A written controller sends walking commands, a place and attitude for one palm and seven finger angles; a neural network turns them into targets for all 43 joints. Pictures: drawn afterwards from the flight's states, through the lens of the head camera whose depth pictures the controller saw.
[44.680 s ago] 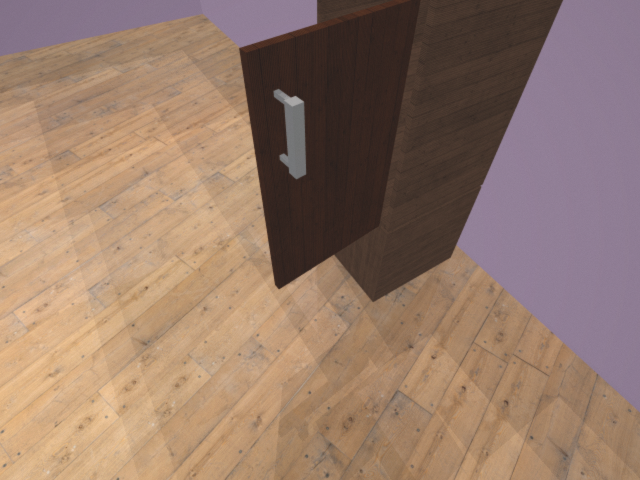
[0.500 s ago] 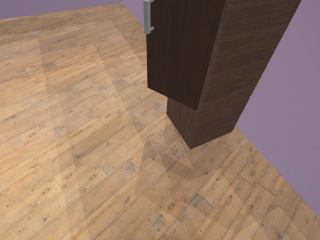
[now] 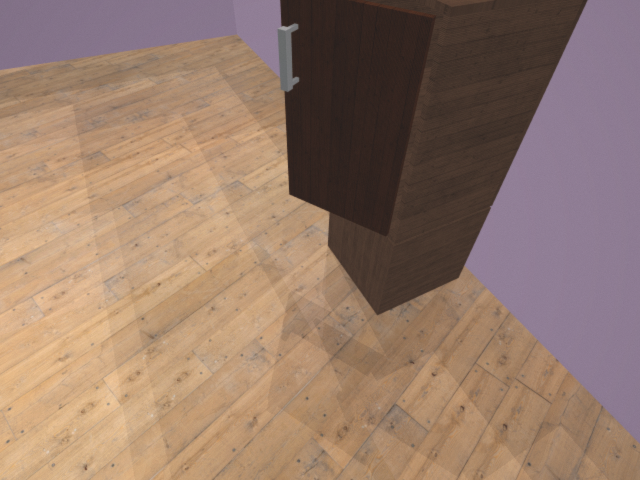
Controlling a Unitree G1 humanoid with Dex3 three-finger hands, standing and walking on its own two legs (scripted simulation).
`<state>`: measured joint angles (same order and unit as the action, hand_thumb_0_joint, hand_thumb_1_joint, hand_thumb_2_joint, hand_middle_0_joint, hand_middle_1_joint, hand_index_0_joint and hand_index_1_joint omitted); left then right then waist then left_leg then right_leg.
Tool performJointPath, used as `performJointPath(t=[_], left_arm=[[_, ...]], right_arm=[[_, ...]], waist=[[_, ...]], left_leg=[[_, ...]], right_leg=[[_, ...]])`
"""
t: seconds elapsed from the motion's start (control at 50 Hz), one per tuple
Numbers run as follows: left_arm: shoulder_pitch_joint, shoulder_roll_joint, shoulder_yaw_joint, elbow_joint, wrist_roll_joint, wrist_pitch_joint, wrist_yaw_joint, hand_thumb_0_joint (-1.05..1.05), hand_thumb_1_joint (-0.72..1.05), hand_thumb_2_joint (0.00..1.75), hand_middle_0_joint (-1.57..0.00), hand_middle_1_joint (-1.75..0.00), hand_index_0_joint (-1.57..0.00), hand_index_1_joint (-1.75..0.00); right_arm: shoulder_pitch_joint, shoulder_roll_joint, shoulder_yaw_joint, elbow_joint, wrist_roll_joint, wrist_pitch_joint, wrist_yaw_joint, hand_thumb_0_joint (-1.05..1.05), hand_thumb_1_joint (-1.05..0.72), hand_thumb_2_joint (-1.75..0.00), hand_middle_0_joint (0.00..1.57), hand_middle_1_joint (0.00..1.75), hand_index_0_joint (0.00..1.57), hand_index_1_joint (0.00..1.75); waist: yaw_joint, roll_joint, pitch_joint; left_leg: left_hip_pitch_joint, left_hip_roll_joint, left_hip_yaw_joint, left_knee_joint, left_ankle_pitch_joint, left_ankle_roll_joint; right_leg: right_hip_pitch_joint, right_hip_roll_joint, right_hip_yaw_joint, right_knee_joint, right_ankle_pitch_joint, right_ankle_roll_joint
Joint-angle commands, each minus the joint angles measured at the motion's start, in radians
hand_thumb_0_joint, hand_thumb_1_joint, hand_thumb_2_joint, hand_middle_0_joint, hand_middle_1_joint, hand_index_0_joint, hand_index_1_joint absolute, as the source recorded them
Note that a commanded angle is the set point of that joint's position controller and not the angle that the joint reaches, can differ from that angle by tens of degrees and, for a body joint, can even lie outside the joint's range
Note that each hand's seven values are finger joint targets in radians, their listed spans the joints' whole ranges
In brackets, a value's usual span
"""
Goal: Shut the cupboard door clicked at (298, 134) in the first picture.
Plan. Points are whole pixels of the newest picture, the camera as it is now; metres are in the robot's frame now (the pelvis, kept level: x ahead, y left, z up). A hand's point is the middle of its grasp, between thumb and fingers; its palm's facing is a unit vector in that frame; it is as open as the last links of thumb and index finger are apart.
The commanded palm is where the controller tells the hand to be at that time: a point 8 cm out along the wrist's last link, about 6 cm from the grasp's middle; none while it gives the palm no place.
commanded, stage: let the arm hang, fingers relaxed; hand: left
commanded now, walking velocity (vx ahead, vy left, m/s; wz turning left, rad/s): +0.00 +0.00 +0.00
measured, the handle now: (290, 57) +0.98 +0.12 +0.11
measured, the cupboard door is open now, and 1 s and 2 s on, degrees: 31 31 31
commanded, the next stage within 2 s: look to check the result in 0.06 s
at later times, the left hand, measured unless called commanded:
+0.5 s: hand out of the picture +0.02 +0.20 -0.17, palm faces +0.01 -0.97 -0.25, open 7.4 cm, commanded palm none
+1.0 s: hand out of the picture +0.06 +0.21 -0.17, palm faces +0.09 -0.96 -0.27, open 7.4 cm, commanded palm none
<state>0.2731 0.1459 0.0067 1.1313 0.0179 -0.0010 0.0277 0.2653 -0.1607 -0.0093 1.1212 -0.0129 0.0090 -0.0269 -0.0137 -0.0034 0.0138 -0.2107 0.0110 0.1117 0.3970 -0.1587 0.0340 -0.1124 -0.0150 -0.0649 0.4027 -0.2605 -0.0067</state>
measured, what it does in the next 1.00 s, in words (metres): stands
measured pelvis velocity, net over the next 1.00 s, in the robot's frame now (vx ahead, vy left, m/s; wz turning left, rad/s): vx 0.02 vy -0.01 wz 0.09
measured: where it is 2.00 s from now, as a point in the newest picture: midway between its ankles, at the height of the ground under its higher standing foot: outside the picture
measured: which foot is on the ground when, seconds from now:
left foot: down 0.00-1.00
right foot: down 0.00-1.00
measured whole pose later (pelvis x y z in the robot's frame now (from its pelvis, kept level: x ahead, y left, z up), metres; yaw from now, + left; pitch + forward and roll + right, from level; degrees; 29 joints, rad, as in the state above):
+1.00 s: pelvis +0.02 -0.01 -0.01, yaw +5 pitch -1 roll -1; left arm 0.17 0.24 0.04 1.05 0.02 0.02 0.03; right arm 0.18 -0.24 -0.03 1.06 -0.02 0.04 -0.01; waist -0.02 0.01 0.06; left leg -0.29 0.00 0.04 0.56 -0.24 0.00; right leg -0.11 -0.03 -0.15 0.47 -0.33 -0.02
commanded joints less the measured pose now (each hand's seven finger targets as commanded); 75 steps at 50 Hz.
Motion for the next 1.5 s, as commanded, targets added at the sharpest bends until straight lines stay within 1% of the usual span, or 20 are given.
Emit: performJointPath(t=[0.0,0.7,0.76,0.84,0.92,0.98,1.0,1.04,1.06,1.08,1.1,1.12,1.16,1.24,1.32,1.4,1.42,1.44,1.46,1.48], left_arm=[[0.079,0.136,0.024,-0.017,-0.003,-0.013,0.007,0.00,0.90,0.90,-0.20,-0.30,-0.20,-0.30],[-0.065,0.283,0.040,-0.035,-0.004,-0.030,-0.006,0.00,0.90,0.90,-0.20,-0.30,-0.20,-0.30],[-0.082,0.288,0.040,-0.038,-0.005,-0.028,-0.007,0.00,0.90,0.90,-0.20,-0.30,-0.20,-0.30],[-0.028,0.221,0.036,-0.045,-0.007,0.001,0.005,0.00,0.90,0.90,-0.20,-0.30,-0.20,-0.30],[-0.014,0.264,0.065,-0.092,-0.003,0.011,0.011,0.00,0.90,0.90,-0.20,-0.30,-0.20,-0.30],[-0.029,0.273,0.080,-0.138,0.008,0.012,0.016,0.00,0.90,0.90,-0.20,-0.30,-0.20,-0.30],[-0.052,0.274,0.084,-0.156,0.014,0.012,0.019,0.00,0.90,0.90,-0.20,-0.30,-0.20,-0.30],[-0.096,0.286,0.093,-0.185,0.013,0.009,0.016,0.00,0.90,0.90,-0.20,-0.30,-0.20,-0.30],[-0.091,0.279,0.092,-0.193,0.005,0.011,0.012,0.00,0.90,0.90,-0.20,-0.30,-0.20,-0.30],[-0.053,0.242,0.091,-0.209,-0.003,0.019,0.008,0.00,0.90,0.90,-0.20,-0.30,-0.20,-0.30],[-0.045,0.193,0.075,-0.238,-0.009,0.025,0.003,0.00,0.90,0.90,-0.20,-0.30,-0.20,-0.30],[-0.090,0.200,0.078,-0.261,0.001,0.038,0.008,0.00,0.90,0.90,-0.20,-0.30,-0.20,-0.30],[-0.132,0.189,0.087,-0.265,0.004,0.040,0.002,0.00,0.90,0.90,-0.20,-0.30,-0.20,-0.30],[-0.101,0.158,0.082,-0.263,0.002,0.025,-0.008,0.00,0.90,0.90,-0.20,-0.30,-0.20,-0.30],[-0.094,0.143,0.078,-0.286,0.000,0.026,-0.005,0.00,0.90,0.90,-0.20,-0.30,-0.20,-0.30],[0.017,0.169,0.086,-0.272,-0.002,0.022,0.000,0.00,0.90,0.90,-0.20,-0.30,-0.20,-0.30],[0.061,0.195,0.095,-0.264,0.000,0.017,0.004,0.00,0.90,0.90,-0.20,-0.30,-0.20,-0.30],[0.072,0.273,0.112,-0.272,0.015,0.010,0.011,0.00,0.90,0.90,-0.20,-0.30,-0.20,-0.30],[0.011,0.333,0.117,-0.295,0.022,0.011,0.014,0.00,0.90,0.90,-0.20,-0.30,-0.20,-0.30],[-0.070,0.313,0.105,-0.318,0.014,0.012,0.016,0.00,0.90,0.90,-0.20,-0.30,-0.20,-0.30]], right_arm=[[0.047,-0.122,-0.017,-0.029,0.000,-0.011,-0.008,0.00,-0.90,-0.90,0.20,0.30,0.20,0.30],[-0.103,-0.277,-0.029,-0.048,0.002,-0.026,-0.002,0.00,-0.90,-0.90,0.20,0.30,0.20,0.30],[-0.114,-0.277,-0.027,-0.051,0.000,-0.024,0.001,0.00,-0.90,-0.90,0.20,0.30,0.20,0.30],[-0.077,-0.185,-0.013,-0.061,-0.003,0.002,0.007,0.00,-0.90,-0.90,0.20,0.30,0.20,0.30],[-0.080,-0.180,-0.030,-0.109,-0.004,0.019,0.014,0.00,-0.90,-0.90,0.20,0.30,0.20,0.30],[-0.100,-0.161,-0.050,-0.159,-0.008,0.039,0.017,0.00,-0.90,-0.90,0.20,0.30,0.20,0.30],[-0.091,-0.162,-0.055,-0.175,-0.003,0.039,0.020,0.00,-0.90,-0.90,0.20,0.30,0.20,0.30],[-0.049,-0.143,-0.055,-0.186,0.000,0.037,0.030,0.00,-0.90,-0.90,0.20,0.30,0.20,0.30],[-0.002,-0.147,-0.055,-0.178,-0.006,0.033,0.032,0.00,-0.90,-0.90,0.20,0.30,0.20,0.30],[0.057,-0.202,-0.064,-0.178,-0.017,0.023,0.031,0.00,-0.90,-0.90,0.20,0.30,0.20,0.30],[0.089,-0.292,-0.086,-0.177,-0.021,0.019,0.025,0.00,-0.90,-0.90,0.20,0.30,0.20,0.30],[0.125,-0.305,-0.091,-0.166,-0.023,0.024,0.015,0.00,-0.90,-0.90,0.20,0.30,0.20,0.30],[0.044,-0.273,-0.088,-0.197,-0.023,0.019,0.005,0.00,-0.90,-0.90,0.20,0.30,0.20,0.30],[0.008,-0.244,-0.085,-0.212,-0.022,0.006,0.000,0.00,-0.90,-0.90,0.20,0.30,0.20,0.30],[0.006,-0.255,-0.098,-0.217,-0.024,0.019,0.005,0.00,-0.90,-0.90,0.20,0.30,0.20,0.30],[-0.058,-0.249,-0.109,-0.247,-0.016,0.033,0.014,0.00,-0.90,-0.90,0.20,0.30,0.20,0.30],[-0.084,-0.220,-0.109,-0.261,-0.009,0.036,0.016,0.00,-0.90,-0.90,0.20,0.30,0.20,0.30],[-0.076,-0.162,-0.106,-0.276,0.000,0.040,0.024,0.00,-0.90,-0.90,0.20,0.30,0.20,0.30],[-0.078,-0.134,-0.105,-0.291,-0.006,0.037,0.028,0.00,-0.90,-0.90,0.20,0.30,0.20,0.30],[-0.059,-0.169,-0.111,-0.289,-0.020,0.045,0.036,0.00,-0.90,-0.90,0.20,0.30,0.20,0.30]], waist=[[0.006,0.021,0.075],[0.006,0.013,-0.010],[0.005,0.011,0.000],[0.012,0.007,0.014],[0.024,-0.073,0.003],[0.029,-0.159,0.056],[0.017,-0.146,0.062],[-0.018,-0.114,0.057],[-0.036,-0.063,0.025],[-0.050,0.158,-0.016],[-0.049,0.377,-0.030],[-0.076,0.234,-0.061],[-0.043,0.177,-0.004],[-0.015,0.082,-0.061],[-0.023,0.124,-0.084],[0.029,0.161,-0.095],[0.054,0.119,-0.097],[0.062,-0.087,-0.063],[0.058,-0.259,-0.006],[0.010,-0.147,0.020]], left_leg=[[0.033,0.106,-0.138,-0.090,-0.007,-0.002],[0.121,0.130,-0.156,-0.097,0.153,-0.002],[0.108,0.127,-0.161,-0.097,0.151,-0.006],[0.019,0.107,-0.159,-0.025,0.174,-0.022],[-0.101,0.050,-0.119,0.158,0.143,-0.039],[-0.218,0.031,-0.085,0.469,-0.297,-0.055],[-0.224,0.050,-0.096,0.489,-0.343,-0.054],[-0.165,0.069,-0.083,0.306,-0.252,-0.059],[-0.058,0.045,-0.055,0.190,-0.062,-0.052],[0.041,0.141,-0.247,0.047,0.280,0.011],[0.096,0.338,-0.541,-0.045,0.531,0.139],[0.040,0.362,-0.602,-0.116,0.230,0.166],[-0.051,0.303,-0.573,-0.157,-0.094,0.131],[0.009,0.230,-0.472,-0.108,0.048,0.136],[0.002,0.203,-0.489,-0.091,0.057,0.135],[-0.124,0.119,-0.470,-0.043,-0.001,0.081],[-0.218,0.068,-0.442,-0.002,-0.092,0.039],[-0.393,-0.048,-0.332,0.201,-0.267,-0.032],[-0.446,-0.130,-0.178,0.527,-0.391,-0.079],[-0.391,-0.062,-0.209,0.727,-0.377,-0.064]], right_leg=[[-0.113,-0.090,0.095,-0.112,0.043,-0.038],[-0.019,-0.117,0.100,-0.151,0.179,-0.040],[-0.013,-0.123,0.090,-0.147,0.176,-0.036],[-0.003,-0.148,0.049,-0.068,0.189,-0.024],[0.034,-0.250,0.069,-0.031,0.292,-0.093],[-0.002,-0.385,0.101,-0.045,0.454,-0.198],[-0.012,-0.404,0.085,-0.021,0.498,-0.204],[-0.010,-0.364,-0.012,0.100,0.547,-0.143],[-0.055,-0.315,-0.066,0.198,0.500,-0.089],[-0.179,-0.204,-0.120,0.392,0.246,-0.002],[-0.333,-0.068,-0.096,0.603,-0.363,0.059],[-0.330,-0.050,0.038,0.722,-0.397,0.035],[-0.407,-0.072,0.102,0.765,-0.237,0.035],[-0.380,-0.050,0.088,0.619,-0.167,0.051],[-0.306,-0.008,0.066,0.449,-0.188,0.052],[-0.075,0.034,0.039,0.154,-0.070,0.044],[0.042,-0.001,0.059,0.008,-0.019,0.032],[0.117,-0.208,0.291,-0.150,-0.174,-0.040],[-0.014,-0.459,0.504,-0.241,-0.212,-0.158],[-0.166,-0.459,0.426,-0.212,-0.197,-0.181]])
